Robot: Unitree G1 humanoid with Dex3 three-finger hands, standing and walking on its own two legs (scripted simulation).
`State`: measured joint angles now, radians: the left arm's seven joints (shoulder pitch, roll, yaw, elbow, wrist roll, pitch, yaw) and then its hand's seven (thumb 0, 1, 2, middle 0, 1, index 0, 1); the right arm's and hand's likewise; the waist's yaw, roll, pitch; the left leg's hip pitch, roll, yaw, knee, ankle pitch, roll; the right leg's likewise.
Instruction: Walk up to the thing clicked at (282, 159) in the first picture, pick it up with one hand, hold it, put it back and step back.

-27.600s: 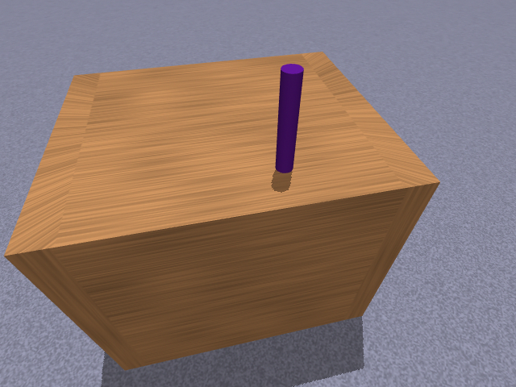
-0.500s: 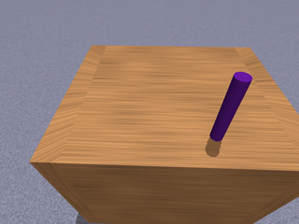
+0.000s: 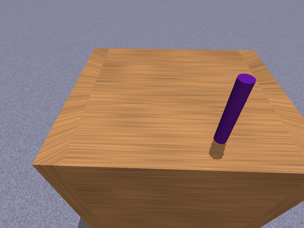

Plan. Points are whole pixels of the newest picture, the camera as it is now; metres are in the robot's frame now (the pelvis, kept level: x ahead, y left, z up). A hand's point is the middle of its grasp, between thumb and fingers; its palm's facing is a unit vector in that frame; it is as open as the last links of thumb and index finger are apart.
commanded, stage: stand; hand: right
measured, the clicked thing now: (231, 113) +0.44 -0.21 +0.09
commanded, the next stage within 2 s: step back in 0.84 s
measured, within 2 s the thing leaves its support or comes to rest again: neither
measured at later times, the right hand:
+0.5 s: hand out of the picture +0.06 -0.25 -0.16, palm faces -0.03 +0.94 -0.33, open 7.4 cm
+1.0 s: hand out of the picture +0.06 -0.26 -0.16, palm faces +0.00 +0.93 -0.37, open 7.4 cm
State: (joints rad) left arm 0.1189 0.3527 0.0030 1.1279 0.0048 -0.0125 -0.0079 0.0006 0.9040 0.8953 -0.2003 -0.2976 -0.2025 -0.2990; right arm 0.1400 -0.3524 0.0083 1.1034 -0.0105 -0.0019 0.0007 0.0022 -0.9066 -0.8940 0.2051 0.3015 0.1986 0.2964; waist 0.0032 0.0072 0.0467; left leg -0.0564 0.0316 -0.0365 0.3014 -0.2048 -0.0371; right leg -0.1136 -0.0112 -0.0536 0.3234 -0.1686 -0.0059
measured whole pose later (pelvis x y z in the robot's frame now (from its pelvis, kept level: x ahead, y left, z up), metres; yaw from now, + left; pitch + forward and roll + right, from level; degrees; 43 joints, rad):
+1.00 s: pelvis -0.03 +0.01 -0.01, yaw +0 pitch -2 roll +0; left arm 0.06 0.36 0.05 1.02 0.00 0.02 0.00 0.00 0.90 0.89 -0.20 -0.30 -0.20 -0.30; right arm 0.09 -0.40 -0.04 1.00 0.01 0.04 0.01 0.00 -0.91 -0.89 0.21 0.30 0.20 0.30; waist 0.00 0.00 0.15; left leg -0.29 -0.01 -0.05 0.75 -0.42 0.03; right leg -0.23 -0.03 -0.04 0.47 -0.20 -0.01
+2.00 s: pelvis -0.26 +0.07 -0.03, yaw +0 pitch -3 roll +1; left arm 0.09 0.39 0.06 0.77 0.01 0.06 0.01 0.00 0.90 0.89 -0.20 -0.30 -0.20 -0.30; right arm 0.17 -0.38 -0.05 0.87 -0.03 0.03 0.00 0.00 -0.91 -0.89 0.20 0.30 0.20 0.30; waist 0.01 -0.04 0.20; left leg -0.26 -0.05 -0.01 0.67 -0.36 0.02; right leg -0.44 -0.02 0.03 0.79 -0.39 -0.01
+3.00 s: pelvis -0.59 +0.02 -0.03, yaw -4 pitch -2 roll -1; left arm 0.15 0.39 0.06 0.86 0.01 0.04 0.00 0.00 0.90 0.90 -0.20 -0.30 -0.20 -0.30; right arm 0.10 -0.39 -0.04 0.84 -0.03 0.04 0.00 0.00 -0.90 -0.89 0.21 0.30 0.20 0.30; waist 0.02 0.00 0.15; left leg -0.39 0.06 0.01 0.63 -0.21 -0.01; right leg -0.24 0.02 0.04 0.72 -0.46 0.00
